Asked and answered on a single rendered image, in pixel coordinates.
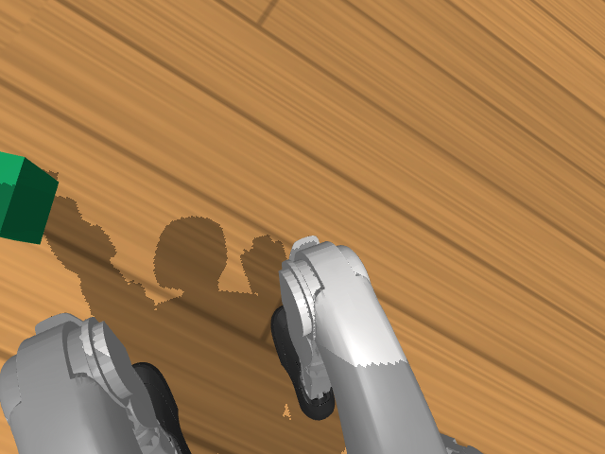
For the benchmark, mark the right robot hand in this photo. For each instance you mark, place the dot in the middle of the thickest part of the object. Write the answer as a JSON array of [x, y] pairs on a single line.
[[453, 448]]

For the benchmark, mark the right robot foot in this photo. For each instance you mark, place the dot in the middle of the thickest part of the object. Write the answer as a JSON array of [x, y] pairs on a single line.
[[316, 409]]

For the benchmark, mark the carton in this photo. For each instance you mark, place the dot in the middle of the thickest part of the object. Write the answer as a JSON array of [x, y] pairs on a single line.
[[26, 197]]

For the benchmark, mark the left robot foot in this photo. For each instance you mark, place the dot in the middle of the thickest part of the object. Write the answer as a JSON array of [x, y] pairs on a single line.
[[163, 402]]

